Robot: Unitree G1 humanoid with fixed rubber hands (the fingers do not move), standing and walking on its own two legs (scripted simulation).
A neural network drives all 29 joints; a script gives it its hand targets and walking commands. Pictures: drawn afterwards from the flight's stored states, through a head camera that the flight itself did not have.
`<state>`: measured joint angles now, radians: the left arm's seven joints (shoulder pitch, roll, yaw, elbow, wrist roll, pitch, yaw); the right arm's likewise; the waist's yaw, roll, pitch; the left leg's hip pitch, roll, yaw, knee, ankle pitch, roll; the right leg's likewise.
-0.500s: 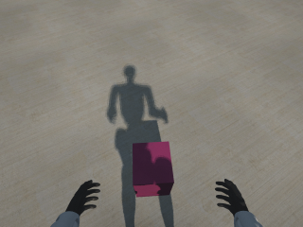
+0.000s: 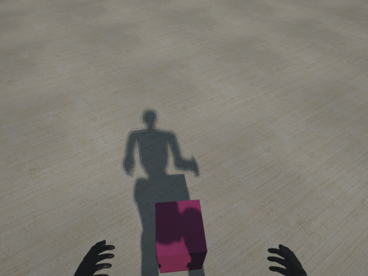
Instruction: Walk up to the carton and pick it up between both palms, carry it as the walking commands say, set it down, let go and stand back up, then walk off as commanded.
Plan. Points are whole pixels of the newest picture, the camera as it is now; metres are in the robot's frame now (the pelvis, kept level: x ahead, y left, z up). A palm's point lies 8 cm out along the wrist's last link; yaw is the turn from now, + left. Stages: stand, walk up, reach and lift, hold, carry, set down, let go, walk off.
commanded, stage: let go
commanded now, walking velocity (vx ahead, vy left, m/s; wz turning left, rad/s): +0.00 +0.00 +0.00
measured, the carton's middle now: (179, 237) +0.43 +0.03 -0.62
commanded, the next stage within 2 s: stand in 0.02 s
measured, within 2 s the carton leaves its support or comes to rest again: neither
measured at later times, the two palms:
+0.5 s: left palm out of the picture +0.08 +0.29 -0.11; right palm out of the picture +0.08 -0.29 -0.09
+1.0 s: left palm out of the picture +0.00 +0.29 -0.12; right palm out of the picture -0.03 -0.28 -0.11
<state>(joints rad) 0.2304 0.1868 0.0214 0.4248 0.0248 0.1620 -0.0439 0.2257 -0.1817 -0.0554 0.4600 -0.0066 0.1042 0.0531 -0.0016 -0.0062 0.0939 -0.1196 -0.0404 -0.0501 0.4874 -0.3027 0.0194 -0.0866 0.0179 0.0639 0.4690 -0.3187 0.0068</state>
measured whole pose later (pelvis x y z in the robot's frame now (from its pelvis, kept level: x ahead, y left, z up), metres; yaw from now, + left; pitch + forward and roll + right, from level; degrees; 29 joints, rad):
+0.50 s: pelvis +0.00 +0.00 +0.00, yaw -2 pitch -2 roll +0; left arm 0.34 0.32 0.05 0.80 0.04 0.00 0.01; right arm 0.31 -0.30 -0.05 0.83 -0.03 -0.01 -0.01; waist 0.01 -0.03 -0.14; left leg -0.15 -0.03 -0.02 0.51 -0.32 0.02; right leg -0.12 0.03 0.08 0.48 -0.32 0.01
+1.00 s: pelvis -0.04 +0.01 +0.00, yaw -2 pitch -4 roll +0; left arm 0.33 0.31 0.02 0.95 0.03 -0.02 0.00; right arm 0.32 -0.32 -0.02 1.01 -0.03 -0.03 -0.01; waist 0.00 -0.02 -0.06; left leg -0.18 -0.03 -0.01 0.49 -0.24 0.03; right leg -0.15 0.02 0.10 0.47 -0.24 0.02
